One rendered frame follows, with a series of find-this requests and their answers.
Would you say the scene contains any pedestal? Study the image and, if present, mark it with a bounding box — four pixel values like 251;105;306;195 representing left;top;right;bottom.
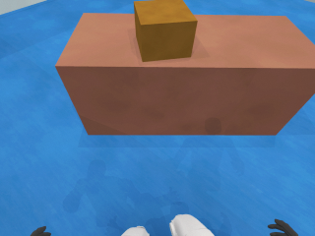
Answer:
55;13;315;136

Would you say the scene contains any robot right hand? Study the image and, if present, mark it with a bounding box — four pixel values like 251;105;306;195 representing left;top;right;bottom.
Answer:
268;219;298;236

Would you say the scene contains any robot right thigh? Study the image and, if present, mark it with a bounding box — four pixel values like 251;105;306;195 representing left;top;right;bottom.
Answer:
169;214;215;236

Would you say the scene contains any robot left hand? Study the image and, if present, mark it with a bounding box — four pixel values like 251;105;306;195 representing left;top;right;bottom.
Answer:
31;226;51;236

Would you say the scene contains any carton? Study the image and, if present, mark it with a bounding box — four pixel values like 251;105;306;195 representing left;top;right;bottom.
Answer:
134;0;198;62

